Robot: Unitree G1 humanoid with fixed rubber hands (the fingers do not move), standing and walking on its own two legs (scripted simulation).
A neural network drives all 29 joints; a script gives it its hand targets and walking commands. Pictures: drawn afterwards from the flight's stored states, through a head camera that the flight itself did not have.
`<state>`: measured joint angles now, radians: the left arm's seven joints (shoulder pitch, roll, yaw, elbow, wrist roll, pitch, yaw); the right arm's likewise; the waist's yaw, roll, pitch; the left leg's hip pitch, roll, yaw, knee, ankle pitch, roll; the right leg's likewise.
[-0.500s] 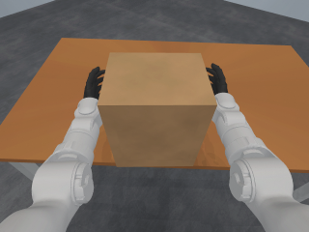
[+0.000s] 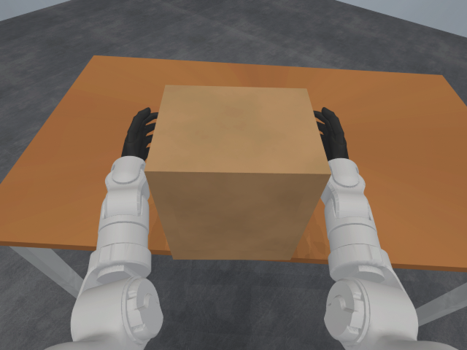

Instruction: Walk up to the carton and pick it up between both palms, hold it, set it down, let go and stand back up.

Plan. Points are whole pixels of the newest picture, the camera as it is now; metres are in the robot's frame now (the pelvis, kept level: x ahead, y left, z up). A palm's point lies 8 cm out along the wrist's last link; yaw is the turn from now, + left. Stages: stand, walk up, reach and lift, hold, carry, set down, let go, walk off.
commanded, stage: reach and lift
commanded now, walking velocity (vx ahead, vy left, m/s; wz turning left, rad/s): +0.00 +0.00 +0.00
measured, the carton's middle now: (234, 181) +0.41 +0.00 +0.05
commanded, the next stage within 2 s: none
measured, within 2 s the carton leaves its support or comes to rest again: leaves its support in 0.58 s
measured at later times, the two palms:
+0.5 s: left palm (131, 168) +0.38 +0.16 +0.12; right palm (337, 171) +0.37 -0.17 +0.12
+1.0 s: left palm (119, 148) +0.37 +0.16 +0.18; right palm (354, 148) +0.36 -0.17 +0.19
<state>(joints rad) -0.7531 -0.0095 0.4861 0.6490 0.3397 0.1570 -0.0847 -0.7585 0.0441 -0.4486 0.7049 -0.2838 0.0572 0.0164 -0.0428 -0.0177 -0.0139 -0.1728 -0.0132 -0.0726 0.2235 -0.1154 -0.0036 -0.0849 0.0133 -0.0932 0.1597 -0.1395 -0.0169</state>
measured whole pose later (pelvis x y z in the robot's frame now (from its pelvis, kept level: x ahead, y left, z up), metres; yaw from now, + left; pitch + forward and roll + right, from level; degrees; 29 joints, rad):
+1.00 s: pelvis -0.04 +0.00 +0.00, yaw -1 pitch -2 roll -1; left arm -0.81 0.08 0.34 0.57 0.23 0.49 -0.02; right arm -0.86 -0.07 -0.24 0.77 -0.03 0.27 -0.08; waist -0.05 -0.03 -0.04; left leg -0.14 0.00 -0.05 0.28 -0.10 0.00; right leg -0.07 0.02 -0.07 0.22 -0.12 -0.02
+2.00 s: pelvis -0.03 +0.01 +0.00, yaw -2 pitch -3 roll -1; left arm -0.93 0.10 0.33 0.38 0.21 0.80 -0.01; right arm -1.01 -0.22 -0.05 0.69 0.31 0.56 -0.20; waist -0.06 -0.02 -0.13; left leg -0.10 0.00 -0.02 0.29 -0.13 0.01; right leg -0.01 0.02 -0.05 0.17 -0.11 -0.01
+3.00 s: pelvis -0.03 +0.01 +0.00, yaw -2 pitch -3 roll -1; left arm -0.88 0.12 0.31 0.24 0.23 0.92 -0.05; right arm -1.06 -0.24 -0.02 0.66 0.39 0.68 -0.25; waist -0.09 -0.02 -0.15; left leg -0.12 0.00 -0.03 0.30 -0.13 0.00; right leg -0.01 0.03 -0.05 0.17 -0.11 -0.02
